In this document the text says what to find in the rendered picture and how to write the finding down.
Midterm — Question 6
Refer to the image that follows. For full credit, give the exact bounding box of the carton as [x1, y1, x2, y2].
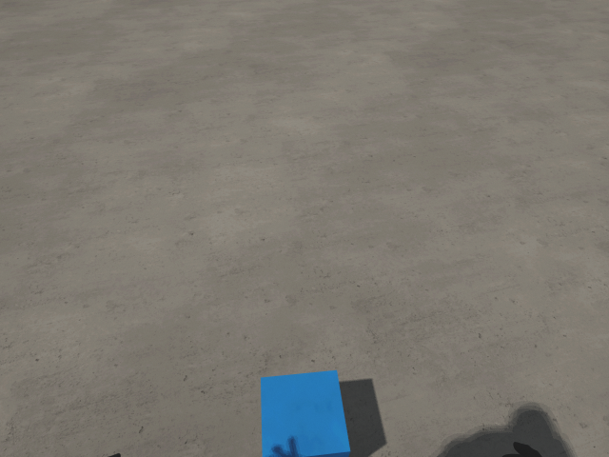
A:
[261, 370, 350, 457]

